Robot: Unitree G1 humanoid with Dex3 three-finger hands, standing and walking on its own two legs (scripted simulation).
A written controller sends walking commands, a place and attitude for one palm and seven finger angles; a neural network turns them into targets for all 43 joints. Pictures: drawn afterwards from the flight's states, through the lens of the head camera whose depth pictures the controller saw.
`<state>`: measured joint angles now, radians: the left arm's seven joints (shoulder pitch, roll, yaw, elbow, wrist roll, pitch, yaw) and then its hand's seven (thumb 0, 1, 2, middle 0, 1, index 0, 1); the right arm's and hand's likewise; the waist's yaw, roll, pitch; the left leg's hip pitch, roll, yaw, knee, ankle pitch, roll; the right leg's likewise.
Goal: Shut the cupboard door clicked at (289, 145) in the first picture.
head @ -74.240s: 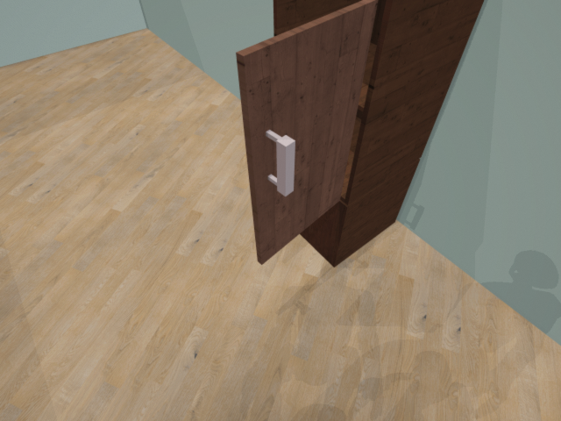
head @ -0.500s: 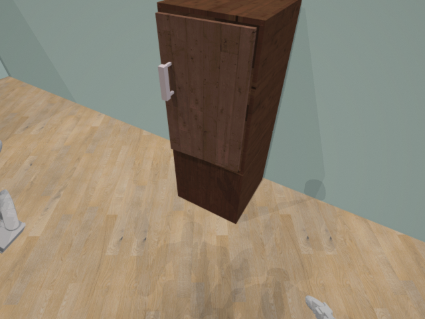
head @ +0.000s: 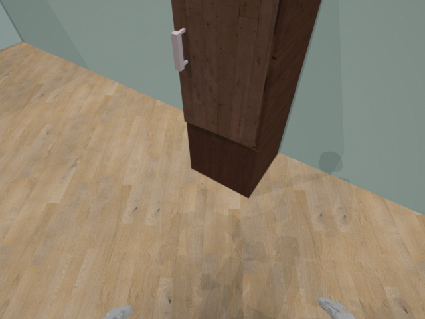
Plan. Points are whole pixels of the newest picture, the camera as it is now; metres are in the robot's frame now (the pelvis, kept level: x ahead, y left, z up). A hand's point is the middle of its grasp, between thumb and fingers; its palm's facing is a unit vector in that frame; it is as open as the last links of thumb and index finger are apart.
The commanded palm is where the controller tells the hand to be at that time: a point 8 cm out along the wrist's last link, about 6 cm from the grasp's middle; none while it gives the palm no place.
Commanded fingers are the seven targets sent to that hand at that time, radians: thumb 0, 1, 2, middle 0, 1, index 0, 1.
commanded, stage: let the arm hang, fingers relaxed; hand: left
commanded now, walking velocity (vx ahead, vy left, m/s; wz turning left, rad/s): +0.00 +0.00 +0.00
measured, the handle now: (181, 49) +0.95 +0.15 +0.04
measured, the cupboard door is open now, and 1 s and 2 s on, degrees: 4 4 4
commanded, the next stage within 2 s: look to check the result in 0.84 s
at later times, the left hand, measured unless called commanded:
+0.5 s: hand out of the picture -0.01 +0.22 -0.16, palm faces +0.01 -0.97 -0.23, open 7.4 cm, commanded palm none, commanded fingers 0.00 0.90 0.90 -0.20 -0.30 -0.20 -0.30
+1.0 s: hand out of the picture +0.00 +0.21 -0.16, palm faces +0.00 -0.98 -0.18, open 7.4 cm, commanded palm none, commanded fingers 0.00 0.90 0.90 -0.20 -0.30 -0.20 -0.30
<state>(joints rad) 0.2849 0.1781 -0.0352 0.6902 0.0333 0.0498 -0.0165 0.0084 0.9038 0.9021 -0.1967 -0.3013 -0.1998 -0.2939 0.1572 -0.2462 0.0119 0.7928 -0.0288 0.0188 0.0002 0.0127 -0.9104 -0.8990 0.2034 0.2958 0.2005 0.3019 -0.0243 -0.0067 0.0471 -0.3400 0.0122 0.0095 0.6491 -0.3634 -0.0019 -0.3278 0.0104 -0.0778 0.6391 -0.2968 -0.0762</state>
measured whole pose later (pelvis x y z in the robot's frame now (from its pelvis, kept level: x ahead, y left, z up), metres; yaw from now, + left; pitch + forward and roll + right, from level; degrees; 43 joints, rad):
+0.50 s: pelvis +0.00 +0.03 +0.02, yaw -2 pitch -2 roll +0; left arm 0.31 0.19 0.02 1.11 0.02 0.01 0.02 0.00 0.91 0.90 -0.20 -0.30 -0.20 -0.29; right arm 0.35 -0.15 0.00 1.10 -0.02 0.03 -0.02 0.01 -0.91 -0.90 0.20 0.30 0.20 0.30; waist 0.00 0.01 0.02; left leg -0.22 0.01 0.04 0.43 -0.18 0.01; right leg -0.22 0.02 -0.04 0.40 -0.16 -0.03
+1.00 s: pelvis +0.01 +0.04 +0.02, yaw -3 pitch -1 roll +0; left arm 0.31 0.14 0.01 1.14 0.02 0.00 0.03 0.00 0.90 0.90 -0.20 -0.30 -0.20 -0.29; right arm 0.30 -0.14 0.00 1.10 -0.02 0.01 -0.03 0.01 -0.91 -0.90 0.20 0.30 0.20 0.30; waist 0.00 0.00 0.02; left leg -0.20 -0.01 0.06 0.40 -0.19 0.03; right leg -0.21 0.00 -0.02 0.41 -0.18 -0.01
